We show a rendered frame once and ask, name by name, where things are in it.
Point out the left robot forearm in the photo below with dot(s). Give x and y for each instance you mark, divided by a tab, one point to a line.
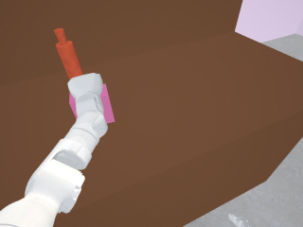
75	149

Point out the table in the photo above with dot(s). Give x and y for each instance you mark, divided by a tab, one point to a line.
202	113

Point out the robot right hand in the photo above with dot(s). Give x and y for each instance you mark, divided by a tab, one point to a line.
239	221

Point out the sponge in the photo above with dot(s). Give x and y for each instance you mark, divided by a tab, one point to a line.
106	103

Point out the robot left upper arm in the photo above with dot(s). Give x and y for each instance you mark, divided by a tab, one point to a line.
55	190

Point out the robot left hand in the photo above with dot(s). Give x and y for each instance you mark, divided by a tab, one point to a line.
85	83

